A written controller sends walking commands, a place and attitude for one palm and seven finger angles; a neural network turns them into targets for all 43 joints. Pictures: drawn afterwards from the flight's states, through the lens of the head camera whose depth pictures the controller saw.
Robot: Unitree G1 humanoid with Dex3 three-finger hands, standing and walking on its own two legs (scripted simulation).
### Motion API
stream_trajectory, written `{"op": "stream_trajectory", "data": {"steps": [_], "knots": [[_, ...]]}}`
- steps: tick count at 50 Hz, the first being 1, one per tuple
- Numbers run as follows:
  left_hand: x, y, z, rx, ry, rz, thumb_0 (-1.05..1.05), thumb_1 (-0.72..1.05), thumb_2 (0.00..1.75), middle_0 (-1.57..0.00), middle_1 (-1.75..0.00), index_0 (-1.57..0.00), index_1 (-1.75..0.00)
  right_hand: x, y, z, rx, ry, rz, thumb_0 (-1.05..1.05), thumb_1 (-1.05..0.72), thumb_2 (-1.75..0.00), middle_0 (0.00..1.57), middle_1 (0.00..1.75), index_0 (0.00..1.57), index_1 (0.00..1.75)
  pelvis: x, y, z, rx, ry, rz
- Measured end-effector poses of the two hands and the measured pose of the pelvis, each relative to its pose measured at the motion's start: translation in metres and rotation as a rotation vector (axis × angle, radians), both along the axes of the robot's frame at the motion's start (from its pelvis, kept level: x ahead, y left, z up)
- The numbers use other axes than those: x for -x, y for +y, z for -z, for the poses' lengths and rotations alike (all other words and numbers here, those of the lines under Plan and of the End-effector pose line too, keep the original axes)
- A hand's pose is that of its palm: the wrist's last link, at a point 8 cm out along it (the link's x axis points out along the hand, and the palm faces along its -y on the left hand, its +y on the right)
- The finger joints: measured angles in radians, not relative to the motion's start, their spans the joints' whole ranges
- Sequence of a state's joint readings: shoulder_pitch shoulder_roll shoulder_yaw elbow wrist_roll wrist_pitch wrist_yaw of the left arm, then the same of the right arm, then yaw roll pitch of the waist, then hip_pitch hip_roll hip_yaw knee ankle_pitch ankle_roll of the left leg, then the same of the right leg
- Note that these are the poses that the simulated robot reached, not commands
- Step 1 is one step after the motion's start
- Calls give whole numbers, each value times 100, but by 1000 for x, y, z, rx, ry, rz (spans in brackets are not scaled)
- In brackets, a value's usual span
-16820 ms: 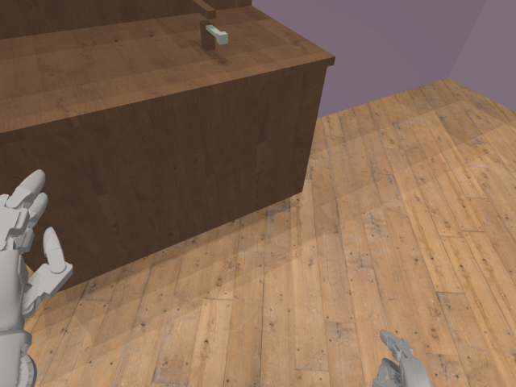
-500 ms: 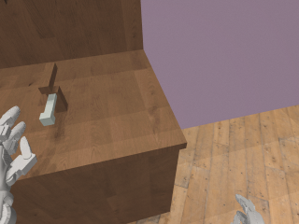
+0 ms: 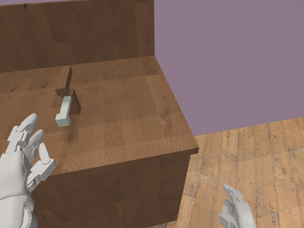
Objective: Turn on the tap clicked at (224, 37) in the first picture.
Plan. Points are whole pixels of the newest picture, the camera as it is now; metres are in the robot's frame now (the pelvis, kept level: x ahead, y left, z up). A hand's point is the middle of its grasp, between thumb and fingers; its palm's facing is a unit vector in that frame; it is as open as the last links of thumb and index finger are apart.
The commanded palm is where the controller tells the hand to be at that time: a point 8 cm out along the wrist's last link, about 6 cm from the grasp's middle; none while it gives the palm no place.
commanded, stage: turn the palm inward beside the body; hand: left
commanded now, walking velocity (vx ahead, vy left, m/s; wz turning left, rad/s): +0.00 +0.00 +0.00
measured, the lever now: (63, 119) +0.34 +0.31 +0.12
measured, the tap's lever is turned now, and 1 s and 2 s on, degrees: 0 0 0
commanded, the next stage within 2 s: reach beside the lever's end, fingers flat in 0.78 s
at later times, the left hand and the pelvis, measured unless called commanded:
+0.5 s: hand (56, 169) +0.17 +0.22 +0.16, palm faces +0.50 -0.86 -0.12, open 7.4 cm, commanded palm +0.12 +0.26 +0.17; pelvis -0.01 -0.01 +0.00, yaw +0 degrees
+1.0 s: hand (62, 165) +0.19 +0.21 +0.15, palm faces +0.51 -0.85 -0.12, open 7.4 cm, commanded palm +0.14 +0.26 +0.16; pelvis +0.00 -0.02 +0.00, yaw +1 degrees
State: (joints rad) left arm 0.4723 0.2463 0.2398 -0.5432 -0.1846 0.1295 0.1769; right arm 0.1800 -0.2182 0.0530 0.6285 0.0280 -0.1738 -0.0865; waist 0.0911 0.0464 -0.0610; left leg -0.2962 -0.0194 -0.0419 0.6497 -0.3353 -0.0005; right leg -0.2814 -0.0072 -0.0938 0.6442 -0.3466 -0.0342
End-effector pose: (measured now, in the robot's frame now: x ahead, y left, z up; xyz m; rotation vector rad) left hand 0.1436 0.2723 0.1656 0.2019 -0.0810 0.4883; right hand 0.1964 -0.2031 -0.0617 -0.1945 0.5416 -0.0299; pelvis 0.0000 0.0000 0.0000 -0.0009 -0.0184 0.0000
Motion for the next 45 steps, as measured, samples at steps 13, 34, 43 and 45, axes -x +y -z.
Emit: {"op": "stream_trajectory", "data": {"steps": [13, 34, 43, 45], "knots": [[13, -11, 4, 54, 15, -11, 2, 90, 90, -20, -30, -21, -30, 14, -13, 1, 12, 7, 25, 2, -91, -90, 21, 30, 20, 30, 9, -4, 0, 0, -18, -2], [12, -25, 2, 76, 28, -34, 2, 90, 90, -20, -30, -21, -30, 9, -24, 3, -2, -8, 18, 2, -91, -90, 21, 30, 20, 30, 6, -17, -1, -4, -22, -8], [7, -27, 2, 79, 23, -34, 2, 90, 90, -20, -30, -21, -30, 3, -29, 3, 1, -7, 17, 2, -91, -90, 21, 30, 20, 30, 0, -20, -1, -6, -16, -10], [6, -28, 3, 81, 27, -33, 2, 90, 90, -20, -30, -21, -30, 2, -29, 3, 3, -5, 18, 2, -91, -90, 21, 30, 20, 30, -1, -21, -1, -6, -15, -10]]}}
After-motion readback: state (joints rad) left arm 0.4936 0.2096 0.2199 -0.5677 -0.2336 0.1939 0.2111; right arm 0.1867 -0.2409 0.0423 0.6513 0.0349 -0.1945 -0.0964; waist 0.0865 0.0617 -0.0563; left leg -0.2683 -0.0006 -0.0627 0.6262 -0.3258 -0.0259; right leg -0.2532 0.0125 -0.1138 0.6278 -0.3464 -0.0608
